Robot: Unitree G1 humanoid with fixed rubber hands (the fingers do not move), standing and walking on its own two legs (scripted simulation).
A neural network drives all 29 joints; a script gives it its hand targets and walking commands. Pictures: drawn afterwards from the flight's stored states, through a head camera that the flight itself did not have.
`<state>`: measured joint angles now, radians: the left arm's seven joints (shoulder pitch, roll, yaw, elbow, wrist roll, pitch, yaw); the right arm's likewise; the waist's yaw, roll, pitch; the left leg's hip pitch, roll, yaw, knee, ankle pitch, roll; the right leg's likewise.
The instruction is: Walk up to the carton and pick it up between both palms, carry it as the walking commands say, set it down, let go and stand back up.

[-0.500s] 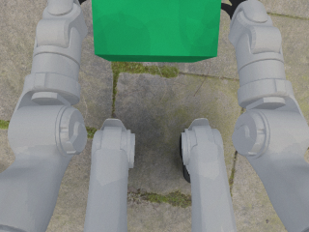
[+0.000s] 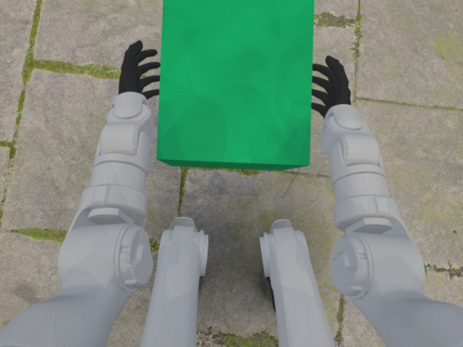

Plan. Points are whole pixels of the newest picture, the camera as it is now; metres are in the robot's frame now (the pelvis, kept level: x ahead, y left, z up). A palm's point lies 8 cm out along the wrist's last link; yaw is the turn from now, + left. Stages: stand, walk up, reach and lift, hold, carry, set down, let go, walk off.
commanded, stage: reach and lift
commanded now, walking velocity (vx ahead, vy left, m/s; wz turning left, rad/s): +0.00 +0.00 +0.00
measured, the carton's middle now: (233, 87) +0.54 +0.01 -0.15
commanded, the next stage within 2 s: none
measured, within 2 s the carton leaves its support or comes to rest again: neither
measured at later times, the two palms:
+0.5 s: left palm (113, 84) +0.47 +0.17 +0.00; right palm (357, 102) +0.46 -0.14 -0.01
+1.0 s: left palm (86, 73) +0.46 +0.17 +0.07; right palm (391, 90) +0.45 -0.14 +0.07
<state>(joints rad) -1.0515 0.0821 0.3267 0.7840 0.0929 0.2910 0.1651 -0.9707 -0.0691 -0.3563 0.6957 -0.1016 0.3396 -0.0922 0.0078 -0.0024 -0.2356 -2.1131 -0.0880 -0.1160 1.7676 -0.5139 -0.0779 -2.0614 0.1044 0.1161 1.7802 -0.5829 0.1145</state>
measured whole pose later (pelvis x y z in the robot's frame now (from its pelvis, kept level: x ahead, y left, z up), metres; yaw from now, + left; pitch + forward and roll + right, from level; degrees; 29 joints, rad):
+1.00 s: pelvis +0.02 +0.00 +0.12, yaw +1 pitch +41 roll -2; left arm -0.81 -0.04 0.38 0.71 0.18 0.31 0.20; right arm -0.75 0.02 -0.41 0.66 -0.18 0.35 -0.03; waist -0.01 0.00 -0.32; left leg -1.65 -0.08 -0.13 1.38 -0.45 -0.05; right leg -1.60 0.09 0.13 1.38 -0.50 0.09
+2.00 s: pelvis +0.07 +0.00 +0.24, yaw +2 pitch +26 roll -1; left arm -0.50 -0.15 0.39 0.58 0.27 0.37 0.14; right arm -0.43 0.11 -0.38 0.54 -0.27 0.40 0.02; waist -0.02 -0.01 -0.30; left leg -0.96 -0.05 -0.13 0.82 -0.31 -0.03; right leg -0.92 0.05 0.15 0.82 -0.36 0.06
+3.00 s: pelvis +0.08 +0.00 +0.29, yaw +2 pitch -3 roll +0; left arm -0.32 -0.17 0.27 0.38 0.25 0.66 0.16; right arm -0.25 0.12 -0.26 0.34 -0.27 0.71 0.02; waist -0.01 -0.02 -0.11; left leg -0.12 -0.02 -0.13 0.36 -0.18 -0.03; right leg -0.08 0.01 0.14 0.36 -0.22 0.03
